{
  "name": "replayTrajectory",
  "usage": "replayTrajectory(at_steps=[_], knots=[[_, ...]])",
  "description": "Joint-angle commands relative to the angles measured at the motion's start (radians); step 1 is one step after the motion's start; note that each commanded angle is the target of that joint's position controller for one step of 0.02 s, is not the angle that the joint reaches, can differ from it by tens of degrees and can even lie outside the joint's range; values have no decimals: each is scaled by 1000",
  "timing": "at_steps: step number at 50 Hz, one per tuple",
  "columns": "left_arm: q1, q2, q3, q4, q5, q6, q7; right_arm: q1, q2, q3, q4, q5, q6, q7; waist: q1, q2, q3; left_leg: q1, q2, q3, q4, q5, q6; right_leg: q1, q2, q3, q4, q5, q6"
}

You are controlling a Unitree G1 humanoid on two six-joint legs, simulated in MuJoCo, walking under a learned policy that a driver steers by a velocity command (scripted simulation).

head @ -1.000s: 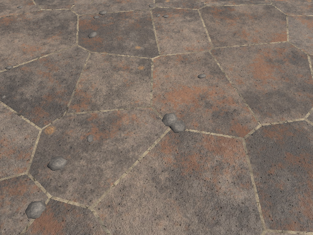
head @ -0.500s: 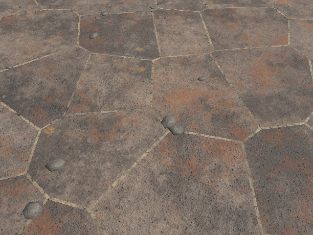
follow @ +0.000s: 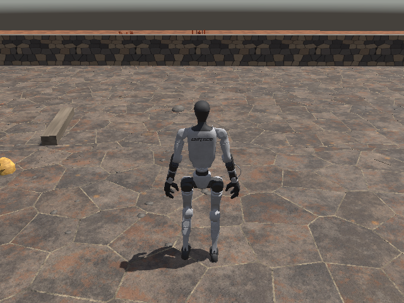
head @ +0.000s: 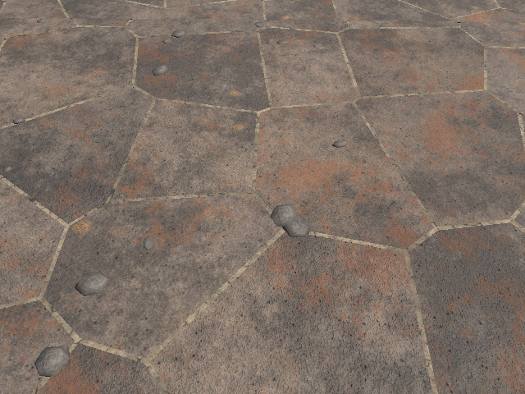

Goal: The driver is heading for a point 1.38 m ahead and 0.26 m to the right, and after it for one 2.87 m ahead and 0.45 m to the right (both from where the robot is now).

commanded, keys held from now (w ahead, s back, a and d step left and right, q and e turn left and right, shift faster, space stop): w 1.00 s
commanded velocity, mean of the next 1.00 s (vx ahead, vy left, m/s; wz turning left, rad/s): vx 0.43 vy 0.00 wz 0.00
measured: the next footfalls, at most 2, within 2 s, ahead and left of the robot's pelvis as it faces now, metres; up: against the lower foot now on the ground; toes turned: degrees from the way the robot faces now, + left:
left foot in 0.20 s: +0.11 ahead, +0.15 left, +0.00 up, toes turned +1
right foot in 0.68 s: +0.48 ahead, -0.07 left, +0.00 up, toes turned -2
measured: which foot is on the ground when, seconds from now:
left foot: up 0.00-0.18, down 0.20-0.70, up 0.72-1.00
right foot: down 0.00-0.20, up 0.22-0.66, down 0.68-1.00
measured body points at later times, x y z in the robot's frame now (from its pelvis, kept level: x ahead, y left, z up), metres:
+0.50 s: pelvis +0.16 +0.06 +0.01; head +0.18 +0.08 +0.46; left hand +0.33 +0.32 -0.11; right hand +0.10 -0.18 -0.13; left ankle +0.07 +0.15 -0.74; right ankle +0.32 -0.11 -0.68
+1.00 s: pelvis +0.46 +0.01 +0.01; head +0.47 +0.01 +0.46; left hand +0.46 +0.28 -0.13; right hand +0.61 -0.25 -0.10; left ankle +0.60 +0.19 -0.67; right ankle +0.44 -0.07 -0.74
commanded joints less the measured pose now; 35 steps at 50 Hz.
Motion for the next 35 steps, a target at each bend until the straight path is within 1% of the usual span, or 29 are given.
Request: replayTrajectory(at_steps=[1, 2, 3, 4, 5, 6, 7, 8, 9, 10, 11, 12, 13, 14, 15, 16, 17, 19, 20, 22, 23, 26, 29, 30, 31, 32, 33, 34, 35], knots=[[70, 210, 53, -27, 2, -26, 10, -115, -100, -16, -93, 13, -53, 17, 45, -151, 174, -323, 52, 26, 268, -115, 29, -22, -391, 522, -383, -437, -220], [64, 193, 52, -34, -2, -34, 7, -101, -100, -19, -92, 17, -64, 26, 33, -125, 166, -372, 76, 18, 284, -125, 38, 30, -387, 500, -372, -375, -213], [51, 182, 52, -43, -11, -38, 4, -98, -97, -19, -93, 20, -76, 33, 26, -104, 153, -370, 90, 23, 230, -109, 45, 57, -363, 445, -363, -308, -189], [40, 181, 53, -51, -18, -39, 3, -107, -94, -19, -96, 22, -86, 38, 23, -98, 135, -320, 88, 41, 144, -80, 47, 56, -327, 375, -352, -239, -162], [33, 188, 56, -54, -21, -38, 1, -107, -84, -18, -94, 21, -93, 42, 18, -105, 111, -234, 69, 72, 65, -40, 43, 27, -287, 304, -335, -178, -144], [23, 200, 58, -57, -24, -33, -1, -81, -73, -17, -84, 21, -97, 47, 0, -114, 90, -119, 44, 107, -17, 18, 37, -29, -252, 243, -311, -146, -133], [12, 207, 60, -60, -29, -27, -3, -22, -70, -21, -59, 21, -97, 49, -32, -109, 69, 21, 10, 149, -100, 129, 29, -106, -225, 198, -273, -142, -124], [18, 200, 58, -62, -27, -24, -5, 53, -78, -29, -26, 21, -93, 49, -58, -95, 47, 150, -26, 173, -125, 177, 18, -179, -201, 176, -222, -140, -117], [14, 175, 48, -66, -23, -25, -8, 131, -90, -37, 0, 22, -87, 45, -94, -68, 28, 254, -31, 161, -147, 162, 21, -240, -174, 150, -142, -119, -98], [-11, 112, 28, -80, -12, -33, -16, 221, -135, -50, 11, 20, -87, 38, -135, 62, 9, 355, 100, -34, -248, 63, 65, -335, -101, 58, 117, -55, -44], [-18, 38, 9, -132, 2, -53, -19, 331, -266, -72, 15, 14, -89, 39, -141, 319, -55, 476, 346, -479, -403, -102, 204, -542, 9, -28, 467, -208, 14], [-33, 86, 22, -146, -27, -68, -17, 309, -231, -55, 21, -7, -107, 52, -120, 230, -28, 408, 421, -687, -482, -306, 292, -628, -10, 90, 668, -260, 0], [-52, 129, 30, -155, -50, -80, -22, 205, -182, -38, -15, -3, -122, 59, -80, 144, 71, 347, 399, -595, -486, -335, 269, -707, -74, 121, 733, -163, -26], [-48, 143, 35, -147, -45, -86, -26, 133, -144, -25, -41, -2, -129, 65, -54, 114, 98, 307, 342, -470, -489, -239, 228, -702, -112, 107, 728, -60, -35], [-48, 146, 42, -139, -29, -90, -26, 90, -130, -17, -59, -3, -129, 70, -35, 92, 100, 279, 299, -367, -493, -104, 197, -677, -139, 97, 682, 19, -34], [-55, 152, 48, -139, -17, -88, -29, 84, -110, -10, -64, -5, -124, 71, -26, 92, 99, 253, 259, -272, -500, 27, 170, -634, -158, 87, 628, 77, -25], [-57, 141, 49, -136, -13, -84, -35, 106, -98, -5, -60, -9, -118, 68, -27, 101, 88, 242, 229, -203, -505, 130, 159, -600, -163, 67, 594, 118, -14], [-89, 110, 46, -146, -7, -75, -40, 165, -111, -5, -46, -11, -112, 56, -37, 84, 79, 253, 208, -127, -507, 313, 173, -606, -160, 33, 539, 177, 18], [-125, 100, 43, -161, -5, -71, -40, 180, -122, -6, -45, -12, -109, 49, -42, 72, 83, 253, 207, -104, -510, 379, 182, -618, -159, 25, 493, 201, 32], [-215, 77, 34, -199, -6, -70, -41, 187, -135, -7, -51, -13, -102, 38, -56, 57, 96, 231, 195, -59, -522, 440, 184, -607, -147, 9, 355, 264, 51], [-256, 68, 30, -214, -8, -71, -43, 192, -139, -6, -55, -12, -100, 34, -66, 61, 101, 212, 184, -36, -531, 442, 180, -577, -136, -4, 282, 306, 54], [-356, 60, 21, -246, -14, -74, -54, 243, -145, -9, -48, -4, -97, 27, -92, 67, 124, 214, 188, -5, -553, 425, 179, -516, -104, -33, 139, 382, 49], [-412, 68, 20, -277, -18, -81, -71, 267, -147, -16, -38, 6, -87, 24, -82, 68, 142, 305, 232, 3, -523, 487, 177, -516, -96, -15, 63, 370, 16], [-414, 78, 23, -283, -18, -84, -77, 261, -153, -20, -39, 7, -82, 23, -68, 69, 133, 344, 246, 8, -496, 539, 170, -505, -92, -12, 46, 346, 2], [-393, 94, 29, -282, -18, -87, -81, 249, -162, -25, -45, 5, -77, 22, -46, 76, 109, 376, 256, 13, -456, 637, 161, -465, -79, -17, 35, 317, -14], [-347, 118, 40, -273, -17, -88, -81, 233, -177, -31, -53, 1, -72, 21, -13, 96, 64, 399, 259, 18, -391, 810, 151, -387, -53, -32, 41, 281, -30], [-249, 151, 58, -249, -17, -86, -77, 218, -188, -35, -60, -5, -63, 22, 42, 119, -11, 406, 249, 32, -269, 997, 139, -254, -17, -56, 52, 251, -52], [-76, 190, 82, -195, -20, -82, -70, 203, -176, -31, -71, -11, -55, 23, 125, 115, -114, 344, 204, 64, -66, 1057, 113, -28, 0, -69, 41, 266, -81], [107, 252, 100, -155, -8, -75, -58, 215, -144, -15, -96, -26, -55, 25, 177, 26, -253, 96, 153, 82, 239, 765, 89, 306, -176, 134, 82, 235, -142]])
